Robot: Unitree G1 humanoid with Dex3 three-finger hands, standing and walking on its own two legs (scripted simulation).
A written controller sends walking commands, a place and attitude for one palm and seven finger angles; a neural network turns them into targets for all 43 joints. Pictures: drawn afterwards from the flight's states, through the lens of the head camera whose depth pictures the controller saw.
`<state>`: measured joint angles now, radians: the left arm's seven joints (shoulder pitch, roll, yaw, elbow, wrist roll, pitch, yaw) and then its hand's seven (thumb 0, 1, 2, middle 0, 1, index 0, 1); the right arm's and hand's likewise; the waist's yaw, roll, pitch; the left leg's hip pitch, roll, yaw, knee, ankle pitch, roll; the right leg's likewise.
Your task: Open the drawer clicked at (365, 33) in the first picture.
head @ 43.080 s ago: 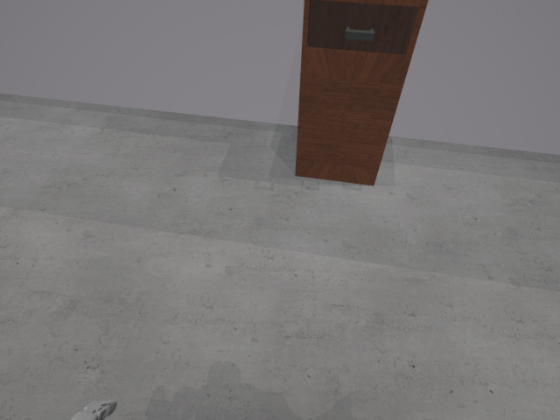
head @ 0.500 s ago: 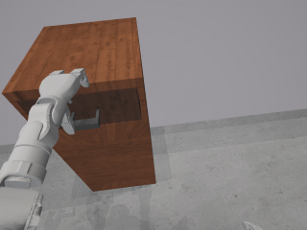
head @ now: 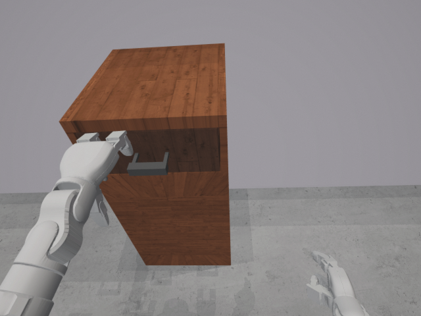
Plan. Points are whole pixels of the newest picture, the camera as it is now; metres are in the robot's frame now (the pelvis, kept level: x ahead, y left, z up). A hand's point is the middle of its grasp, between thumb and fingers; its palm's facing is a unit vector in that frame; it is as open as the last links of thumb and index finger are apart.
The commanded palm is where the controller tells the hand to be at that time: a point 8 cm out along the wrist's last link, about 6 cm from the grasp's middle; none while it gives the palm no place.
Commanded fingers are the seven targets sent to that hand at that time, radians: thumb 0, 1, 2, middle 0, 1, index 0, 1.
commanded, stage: draw the hand back to the body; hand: left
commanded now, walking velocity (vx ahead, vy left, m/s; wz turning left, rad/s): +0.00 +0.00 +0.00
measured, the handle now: (149, 162) +0.48 +0.24 -0.01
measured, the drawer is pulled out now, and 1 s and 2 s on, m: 0.00 0.00 0.00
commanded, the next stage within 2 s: step back with the hand held close in 0.98 s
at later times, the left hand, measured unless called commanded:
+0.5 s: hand (96, 203) +0.23 +0.20 +0.17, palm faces +0.34 -0.88 -0.35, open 11.1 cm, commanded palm +0.17 +0.25 +0.19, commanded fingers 0.00 0.44 0.70 -0.23 -0.59 -0.23 -0.59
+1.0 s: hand (68, 234) +0.18 +0.22 +0.17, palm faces +0.42 -0.83 -0.37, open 7.6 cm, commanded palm +0.12 +0.26 +0.19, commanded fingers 0.00 0.90 0.90 -0.20 -0.30 -0.20 -0.30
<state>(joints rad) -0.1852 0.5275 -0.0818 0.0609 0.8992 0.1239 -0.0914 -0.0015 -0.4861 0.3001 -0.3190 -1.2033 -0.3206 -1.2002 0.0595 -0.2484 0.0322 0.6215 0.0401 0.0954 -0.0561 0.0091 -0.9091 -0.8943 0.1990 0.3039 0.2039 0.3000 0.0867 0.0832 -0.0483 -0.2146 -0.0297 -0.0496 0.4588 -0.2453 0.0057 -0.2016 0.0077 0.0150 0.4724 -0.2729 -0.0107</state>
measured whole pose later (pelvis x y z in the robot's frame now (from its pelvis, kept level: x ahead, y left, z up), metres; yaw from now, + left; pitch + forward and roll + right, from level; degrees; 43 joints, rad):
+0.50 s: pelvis +0.00 -0.02 +0.00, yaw -1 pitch -4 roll +0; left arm 0.35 0.32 0.27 -0.35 -0.08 -0.11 0.07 0.00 0.11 0.56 -0.26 -0.81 -0.26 -0.81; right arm 0.21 -0.25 0.02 0.66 0.00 -0.09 -0.07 0.01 -0.91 -0.89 0.20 0.30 0.20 0.30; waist 0.04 0.07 0.01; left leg -0.10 0.02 -0.04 0.40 -0.24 -0.02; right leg -0.09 0.05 0.02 0.39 -0.24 -0.04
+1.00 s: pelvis -0.01 -0.02 +0.00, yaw +0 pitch -5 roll -1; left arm 0.49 0.31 0.28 -0.47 -0.06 -0.10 0.10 0.01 0.85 0.88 -0.21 -0.33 -0.21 -0.33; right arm 0.17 -0.20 0.03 0.64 -0.02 -0.14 -0.08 0.01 -0.91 -0.89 0.20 0.30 0.21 0.30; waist 0.08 0.07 0.02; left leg -0.11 0.02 -0.06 0.43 -0.24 -0.03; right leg -0.07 0.05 0.00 0.40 -0.24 -0.04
